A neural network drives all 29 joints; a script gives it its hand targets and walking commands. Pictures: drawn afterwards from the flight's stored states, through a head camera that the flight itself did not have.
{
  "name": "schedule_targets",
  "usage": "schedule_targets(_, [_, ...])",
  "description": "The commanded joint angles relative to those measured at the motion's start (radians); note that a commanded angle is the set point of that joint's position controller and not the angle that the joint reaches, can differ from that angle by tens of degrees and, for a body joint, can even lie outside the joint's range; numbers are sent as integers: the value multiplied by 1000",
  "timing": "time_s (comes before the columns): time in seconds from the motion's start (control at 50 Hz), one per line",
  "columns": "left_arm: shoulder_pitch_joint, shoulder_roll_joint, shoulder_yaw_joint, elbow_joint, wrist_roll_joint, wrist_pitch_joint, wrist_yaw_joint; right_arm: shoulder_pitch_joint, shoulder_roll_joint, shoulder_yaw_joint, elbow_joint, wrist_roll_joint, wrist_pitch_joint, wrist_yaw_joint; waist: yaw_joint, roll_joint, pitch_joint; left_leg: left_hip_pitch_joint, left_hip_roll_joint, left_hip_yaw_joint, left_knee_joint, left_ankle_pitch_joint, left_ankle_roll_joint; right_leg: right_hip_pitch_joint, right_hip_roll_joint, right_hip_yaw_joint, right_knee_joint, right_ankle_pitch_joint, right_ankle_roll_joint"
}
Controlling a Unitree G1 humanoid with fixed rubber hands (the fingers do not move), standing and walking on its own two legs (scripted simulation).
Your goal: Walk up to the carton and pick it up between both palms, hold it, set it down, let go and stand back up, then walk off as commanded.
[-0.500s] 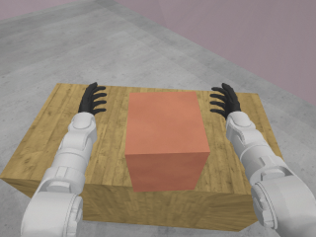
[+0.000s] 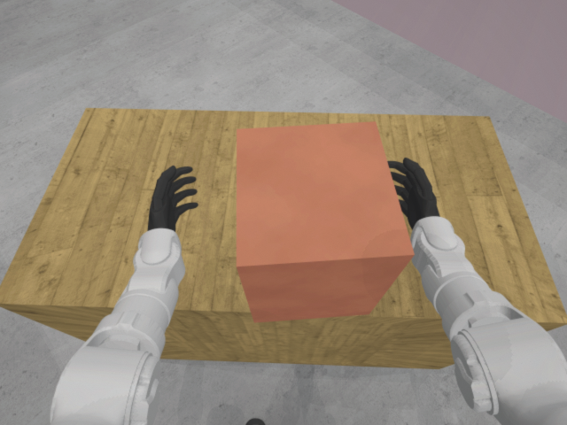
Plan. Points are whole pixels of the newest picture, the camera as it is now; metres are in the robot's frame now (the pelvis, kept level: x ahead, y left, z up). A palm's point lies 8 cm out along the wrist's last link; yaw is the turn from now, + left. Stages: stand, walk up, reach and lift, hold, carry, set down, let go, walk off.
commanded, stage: reach and lift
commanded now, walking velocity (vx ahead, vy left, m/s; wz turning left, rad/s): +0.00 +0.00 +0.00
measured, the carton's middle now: (309, 231) +0.43 +0.02 -0.03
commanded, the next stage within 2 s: none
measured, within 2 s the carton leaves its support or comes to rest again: neither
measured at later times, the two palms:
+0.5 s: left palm (212, 230) +0.41 +0.16 -0.01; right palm (413, 203) +0.47 -0.14 +0.00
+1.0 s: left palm (216, 233) +0.40 +0.16 -0.02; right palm (407, 207) +0.47 -0.13 -0.01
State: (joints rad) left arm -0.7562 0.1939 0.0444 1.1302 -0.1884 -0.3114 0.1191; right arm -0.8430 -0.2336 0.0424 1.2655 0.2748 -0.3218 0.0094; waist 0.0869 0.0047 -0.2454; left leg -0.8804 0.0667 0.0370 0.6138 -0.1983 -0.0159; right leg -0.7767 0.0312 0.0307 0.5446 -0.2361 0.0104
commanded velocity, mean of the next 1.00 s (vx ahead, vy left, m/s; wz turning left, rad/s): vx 0.00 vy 0.00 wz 0.00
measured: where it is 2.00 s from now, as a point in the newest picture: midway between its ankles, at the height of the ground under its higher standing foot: outside the picture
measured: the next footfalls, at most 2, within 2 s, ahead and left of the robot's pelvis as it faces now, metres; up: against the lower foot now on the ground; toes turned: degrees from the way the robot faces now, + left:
none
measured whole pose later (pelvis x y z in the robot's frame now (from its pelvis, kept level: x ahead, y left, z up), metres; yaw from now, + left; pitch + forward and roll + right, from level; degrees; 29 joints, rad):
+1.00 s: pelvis +0.02 -0.01 +0.00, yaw +0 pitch +30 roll -2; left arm -0.69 -0.02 0.22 1.13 0.12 -0.55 0.13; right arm -0.83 -0.14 -0.21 1.27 -0.13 -0.57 -0.11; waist 0.11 0.03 -0.22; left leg -0.89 0.07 0.04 0.59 -0.21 -0.01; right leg -0.80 0.03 0.03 0.54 -0.26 0.01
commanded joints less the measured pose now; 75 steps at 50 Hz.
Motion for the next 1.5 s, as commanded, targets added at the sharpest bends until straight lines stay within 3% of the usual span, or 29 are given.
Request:
schedule_targets(0.0, [-338,-41,-12,-150,34,-58,31,-442,-261,-83,-46,-31,-94,12,39,83,-801,785,-2,-15,95,704,-135,-63,84,-114,-64,144,-64])
schedule_targets(0.04, [-354,-52,7,-250,83,-69,49,-433,-265,-104,-53,-46,-115,4,24,119,-873,810,-6,-21,109,737,-149,-48,88,-116,-60,196,-66])
schedule_targets(0.06, [-336,-49,28,-275,79,-74,48,-431,-250,-70,-120,-29,-121,1,53,85,-893,823,-7,-12,115,762,-140,-14,87,-113,-54,212,-60])
schedule_targets(0.14, [-280,-69,64,-342,110,-90,51,-392,-240,-76,-139,-43,-156,-10,35,74,-920,829,-8,-12,130,893,-139,42,91,-103,-38,371,-45])
schedule_targets(0.16, [-278,-68,82,-311,110,-93,50,-410,-218,-61,-140,-36,-153,-12,64,40,-893,790,-6,-1,131,885,-127,56,87,-91,-43,379,-45])
schedule_targets(0.2, [-290,-86,100,-322,126,-99,46,-413,-207,-52,-113,-39,-149,-9,62,40,-829,781,-10,-3,119,880,-120,76,78,-86,-22,416,-29])
schedule_targets(0.22, [-249,-105,96,-305,142,-97,42,-372,-205,-81,-51,-55,-147,-18,24,55,-782,798,-11,-13,115,864,-127,47,78,-93,-30,381,-28])
schedule_targets(0.24, [-241,-124,114,-305,160,-97,38,-361,-166,-57,-22,-56,-147,-15,43,54,-771,794,-8,-3,118,878,-124,73,76,-88,-32,384,-26])
schedule_targets(0.36, [-309,-172,152,-245,186,-146,-2,-428,-38,-83,-71,-143,-159,-42,10,-52,-747,670,-24,11,90,745,-85,212,44,-65,12,559,23])
schedule_targets(0.46, [-290,-341,193,-219,269,-190,-35,-445,216,-44,-120,-236,-201,-39,47,-102,-768,594,-38,33,60,698,-65,338,20,-54,33,726,53])
schedule_targets(0.48, [-301,-380,188,-208,299,-193,-43,-426,261,-63,-73,-273,-203,-37,12,-99,-714,586,-43,22,52,670,-61,339,18,-56,37,734,49])
schedule_targets(0.6, [-384,-797,35,-158,395,-242,-111,-408,734,-52,-39,-491,-241,53,-22,-65,-711,635,-35,33,30,675,-54,319,27,-80,9,657,18])
schedule_targets(0.66, [-386,-776,48,-74,427,-254,-111,-369,758,-75,48,-549,-242,62,-5,-56,-657,611,-28,43,28,628,-51,298,17,-80,5,610,7])
schedule_targets(0.68, [-375,-788,47,-54,427,-255,-114,-340,755,-92,69,-564,-236,56,-30,-81,-633,610,-31,37,19,612,-49,335,18,-73,3,627,8])
schedule_targets(0.74, [-381,-770,58,-40,442,-269,-107,-341,754,-140,113,-608,-242,52,-33,-73,-611,583,-29,37,26,599,-50,320,19,-84,8,597,9])
schedule_targets(0.8, [-355,-773,73,-1,444,-271,-115,-339,774,-99,86,-612,-246,47,-2,-80,-614,533,-30,52,24,570,-42,367,8,-73,15,618,7])
schedule_targets(0.84, [-376,-771,65,-24,434,-289,-112,-351,781,-108,75,-618,-249,41,-15,-99,-630,514,-36,49,24,548,-38,371,7,-71,30,646,21])
schedule_targets(0.92, [-395,-791,31,-50,434,-290,-95,-312,770,-143,142,-624,-253,42,-39,-33,-619,582,-26,32,27,568,-54,298,23,-88,12,539,-3])
schedule_targets(0.94, [-390,-787,40,-47,432,-290,-96,-321,771,-142,131,-621,-249,40,-15,-44,-636,570,-24,47,26,561,-52,303,18,-89,-7,517,0])
schedule_targets(1.02, [-376,-786,36,-43,441,-286,-94,-308,760,-147,147,-634,-244,39,-35,-50,-590,585,-22,40,24,545,-49,286,23,-96,-4,482,2])
schedule_targets(1.04, [-370,-776,55,-39,449,-284,-93,-288,779,-137,146,-636,-237,38,-16,-52,-567,571,-24,48,25,533,-44,300,20,-87,-8,474,2])
schedule_targets(1.08, [-361,-775,53,-23,451,-283,-97,-290,777,-148,136,-657,-235,30,-42,-72,-578,552,-29,53,26,515,-41,300,21,-92,3,513,10])
schedule_targets(1.1, [-341,-785,64,-18,455,-285,-97,-293,791,-134,151,-643,-238,32,-12,-69,-571,531,-30,54,22,518,-37,319,14,-80,6,520,7])
schedule_targets(1.2, [-381,-794,30,-31,443,-293,-91,-279,794,-137,151,-640,-248,32,-45,-51,-623,549,-29,38,29,527,-42,316,17,-80,10,541,6])
schedule_targets(1.26, [-392,-782,54,1,449,-293,-92,-292,800,-129,161,-636,-239,37,-21,-56,-591,516,-28,48,10,480,-35,322,16,-79,12,505,8])
schedule_targets(1.32, [-354,-805,31,-7,449,-292,-87,-275,791,-143,160,-651,-242,29,-47,-73,-592,533,-29,37,14,505,-41,312,25,-87,8,520,4])
schedule_targets(1.4, [-367,-799,33,-13,450,-291,-86,-273,811,-119,176,-627,-238,33,-17,-50,-595,526,-28,35,8,519,-39,326,23,-75,3,531,1])
schedule_targets(1.44, [-393,-802,32,13,459,-281,-88,-283,799,-145,181,-654,-235,29,-46,-55,-580,520,-29,38,-4,478,-34,304,21,-82,-2,509,5])
schedule_targets(1.48, [-403,-793,45,-4,463,-287,-86,-274,819,-149,180,-650,-234,32,-34,-42,-592,515,-33,43,0,464,-38,312,20,-78,-4,482,0])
